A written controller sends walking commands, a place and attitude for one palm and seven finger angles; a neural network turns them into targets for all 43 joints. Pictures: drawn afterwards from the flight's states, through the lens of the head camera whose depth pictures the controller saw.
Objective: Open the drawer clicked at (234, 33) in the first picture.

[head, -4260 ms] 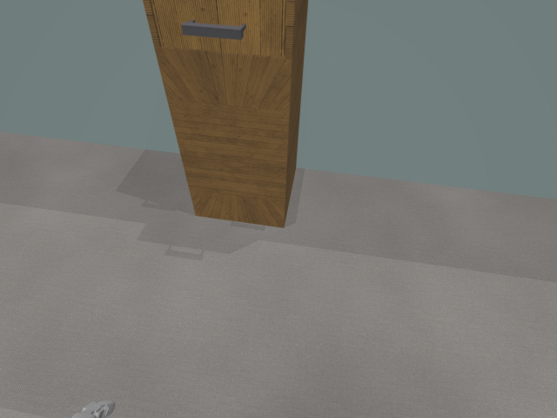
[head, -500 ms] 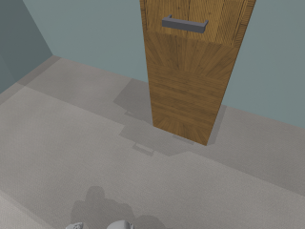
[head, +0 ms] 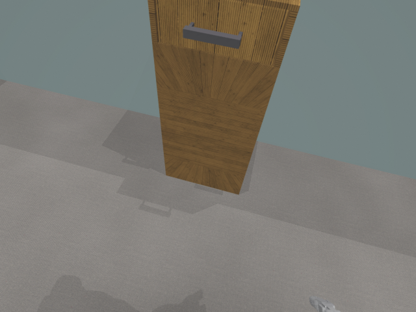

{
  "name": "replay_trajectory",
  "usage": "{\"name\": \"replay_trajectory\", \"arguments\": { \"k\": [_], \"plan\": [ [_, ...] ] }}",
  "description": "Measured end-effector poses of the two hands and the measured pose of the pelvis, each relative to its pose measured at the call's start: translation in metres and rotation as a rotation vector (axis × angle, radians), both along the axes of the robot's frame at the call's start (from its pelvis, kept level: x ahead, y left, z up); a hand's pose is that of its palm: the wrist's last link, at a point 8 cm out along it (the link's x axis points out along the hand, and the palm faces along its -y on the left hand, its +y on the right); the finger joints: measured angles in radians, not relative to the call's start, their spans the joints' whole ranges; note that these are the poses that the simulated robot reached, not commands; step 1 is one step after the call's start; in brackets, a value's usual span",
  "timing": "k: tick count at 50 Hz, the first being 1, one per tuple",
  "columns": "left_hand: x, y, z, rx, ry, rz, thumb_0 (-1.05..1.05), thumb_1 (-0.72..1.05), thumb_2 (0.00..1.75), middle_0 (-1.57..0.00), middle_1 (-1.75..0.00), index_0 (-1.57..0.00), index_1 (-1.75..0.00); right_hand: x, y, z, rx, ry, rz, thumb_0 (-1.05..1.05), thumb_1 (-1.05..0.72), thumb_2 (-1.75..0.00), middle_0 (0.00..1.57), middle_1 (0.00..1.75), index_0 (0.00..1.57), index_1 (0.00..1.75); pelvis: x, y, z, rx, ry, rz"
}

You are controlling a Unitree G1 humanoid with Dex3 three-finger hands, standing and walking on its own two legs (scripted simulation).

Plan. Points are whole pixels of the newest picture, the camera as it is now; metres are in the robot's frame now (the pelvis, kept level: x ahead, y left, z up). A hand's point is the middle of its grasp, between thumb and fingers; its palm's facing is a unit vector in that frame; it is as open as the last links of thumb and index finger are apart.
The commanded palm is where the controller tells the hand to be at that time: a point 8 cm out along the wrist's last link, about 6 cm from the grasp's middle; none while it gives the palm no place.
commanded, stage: turn to face it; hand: left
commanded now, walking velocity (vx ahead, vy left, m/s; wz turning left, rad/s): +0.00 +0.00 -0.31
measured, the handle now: (213, 33) +0.82 +0.07 +0.12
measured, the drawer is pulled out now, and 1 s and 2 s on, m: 0.00 0.00 0.00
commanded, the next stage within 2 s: take the last steps up to it in 0.14 s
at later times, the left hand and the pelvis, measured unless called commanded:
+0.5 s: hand out of the picture +0.10 +0.14 -0.15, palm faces -0.12 -0.97 -0.23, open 7.4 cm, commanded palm none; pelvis +0.01 -0.03 +0.01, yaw -9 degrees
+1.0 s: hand out of the picture +0.09 +0.16 -0.18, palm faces -0.06 -0.99 -0.14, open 7.4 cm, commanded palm none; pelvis +0.17 +0.00 -0.01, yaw -10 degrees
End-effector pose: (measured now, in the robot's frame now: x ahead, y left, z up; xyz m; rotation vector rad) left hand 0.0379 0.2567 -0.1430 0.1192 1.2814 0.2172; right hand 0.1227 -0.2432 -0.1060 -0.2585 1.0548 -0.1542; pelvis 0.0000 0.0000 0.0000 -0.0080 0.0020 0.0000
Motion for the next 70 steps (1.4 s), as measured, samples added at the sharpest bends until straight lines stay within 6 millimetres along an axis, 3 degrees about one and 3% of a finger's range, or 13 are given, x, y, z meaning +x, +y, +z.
{"name": "replay_trajectory", "arguments": {
  "k": [6, 11, 20, 24, 28, 34, 41, 46, 51, 57, 61, 65, 70],
  "plan": [
    [0.011, 0.018, 0.008, 0.001, 0.014, -0.073, 0.01, 0.91, 0.89, -0.20, -0.30, -0.20, -0.29, -0.047, 0.010, 0.006, -0.004, 0.069, -0.068, 0.00, -0.90, -0.90, 0.20, 0.30, 0.20, 0.30, -0.003, 0.011, 0.010, -0.011, -0.007, -0.064],
    [0.021, 0.015, 0.013, 0.013, 0.033, -0.126, 0.01, 0.91, 0.89, -0.19, -0.30, -0.20, -0.29, -0.089, 0.012, -0.003, 0.026, 0.135, -0.148, 0.00, -0.90, -0.90, 0.20, 0.30, 0.21, 0.30, -0.004, 0.011, 0.012, -0.011, -0.005, -0.104],
    [0.062, -0.041, 0.018, 0.022, -0.035, -0.270, 0.01, 0.91, 0.90, -0.19, -0.30, -0.20, -0.29, -0.178, -0.005, -0.040, 0.123, 0.291, -0.299, 0.00, -0.90, -0.90, 0.20, 0.30, 0.21, 0.30, -0.005, -0.017, 0.000, 0.017, -0.005, -0.163],
    [0.065, -0.068, 0.025, 0.014, -0.089, -0.258, 0.01, 0.91, 0.89, -0.19, -0.30, -0.20, -0.29, -0.197, -0.016, -0.045, 0.151, 0.378, -0.307, 0.01, -0.91, -0.90, 0.20, 0.30, 0.20, 0.30, 0.004, -0.030, 0.003, 0.010, -0.020, -0.152],
    [0.052, -0.072, 0.030, 0.032, -0.058, -0.219, 0.00, 0.94, 0.89, -0.20, -0.30, -0.20, -0.30, -0.180, -0.028, -0.038, 0.160, 0.363, -0.306, 0.01, -0.91, -0.90, 0.20, 0.30, 0.20, 0.30, 0.019, -0.041, 0.011, 0.022, -0.028, -0.158],
    [0.020, -0.078, 0.023, 0.005, 0.087, -0.179, 0.00, 0.93, 0.89, -0.20, -0.30, -0.20, -0.30, -0.124, -0.036, -0.035, 0.156, 0.300, -0.285, 0.01, -0.91, -0.90, 0.20, 0.30, 0.20, 0.30, 0.047, -0.045, 0.012, 0.013, -0.032, -0.149],
    [-0.006, -0.080, 0.011, -0.053, 0.276, -0.100, 0.01, 0.91, 0.89, -0.20, -0.30, -0.20, -0.29, -0.017, -0.026, -0.034, 0.145, 0.214, -0.204, 0.01, -0.91, -0.90, 0.19, 0.30, 0.20, 0.30, 0.097, -0.033, 0.004, 0.000, -0.020, -0.147],
    [0.007, -0.065, -0.006, -0.087, 0.388, -0.065, 0.01, 0.91, 0.89, -0.20, -0.30, -0.20, -0.30, 0.073, -0.010, -0.039, 0.104, 0.100, -0.145, 0.01, -0.91, -0.90, 0.20, 0.30, 0.20, 0.30, 0.146, -0.014, -0.015, -0.007, -0.015, -0.150],
    [0.077, -0.043, -0.011, -0.070, 0.325, -0.106, 0.01, 0.91, 0.89, -0.20, -0.30, -0.20, -0.29, 0.103, 0.007, -0.033, 0.100, 0.060, -0.176, 0.00, -0.91, -0.90, 0.20, 0.30, 0.20, 0.30, 0.177, -0.003, -0.011, 0.013, -0.038, -0.178],
    [0.202, -0.037, 0.001, -0.033, 0.083, -0.178, 0.01, 0.91, 0.89, -0.19, -0.30, -0.20, -0.29, 0.099, 0.005, -0.024, 0.091, 0.109, -0.244, -0.02, -0.95, -0.90, 0.20, 0.30, 0.20, 0.30, 0.209, -0.002, 0.004, 0.030, -0.037, -0.184],
    [0.265, -0.043, 0.012, 0.002, -0.022, -0.213, 0.01, 0.93, 0.89, -0.19, -0.30, -0.20, -0.29, 0.090, 0.007, -0.030, 0.123, 0.184, -0.266, -0.01, -0.93, -0.90, 0.20, 0.30, 0.20, 0.30, 0.230, -0.009, 0.006, 0.039, -0.034, -0.184],
    [0.306, -0.057, 0.015, 0.027, -0.071, -0.248, 0.01, 0.93, 0.90, -0.19, -0.30, -0.19, -0.29, 0.084, 0.010, -0.042, 0.167, 0.261, -0.291, 0.00, -0.92, -0.90, 0.20, 0.30, 0.20, 0.30, 0.248, -0.024, 0.002, 0.051, -0.038, -0.181],
    [0.327, -0.083, 0.014, 0.022, -0.060, -0.285, 0.01, 0.92, 0.90, -0.19, -0.30, -0.20, -0.29, 0.085, 0.007, -0.051, 0.213, 0.317, -0.335, 0.00, -0.91, -0.90, 0.20, 0.30, 0.20, 0.30, 0.260, -0.037, -0.001, 0.032, -0.027, -0.173]
  ]
}}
